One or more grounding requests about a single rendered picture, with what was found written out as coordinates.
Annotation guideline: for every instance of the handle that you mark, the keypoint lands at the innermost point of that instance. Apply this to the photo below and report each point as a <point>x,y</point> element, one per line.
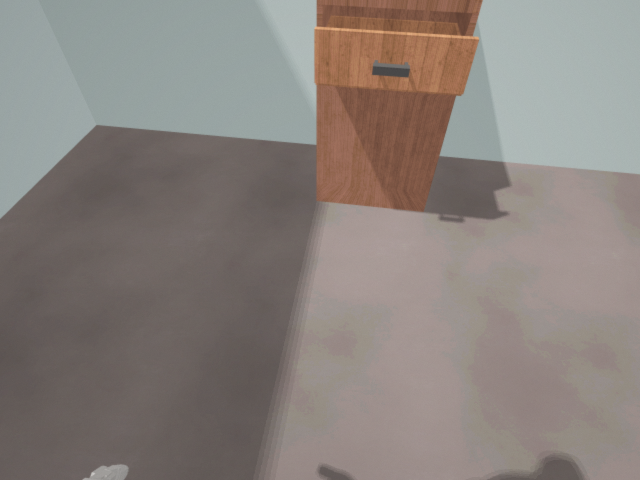
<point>395,70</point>

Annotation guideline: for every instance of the cabinet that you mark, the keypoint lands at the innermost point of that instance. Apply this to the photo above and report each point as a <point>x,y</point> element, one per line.
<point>380,148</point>

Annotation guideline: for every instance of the drawer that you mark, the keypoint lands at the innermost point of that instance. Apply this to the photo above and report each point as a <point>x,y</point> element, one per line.
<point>440,58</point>

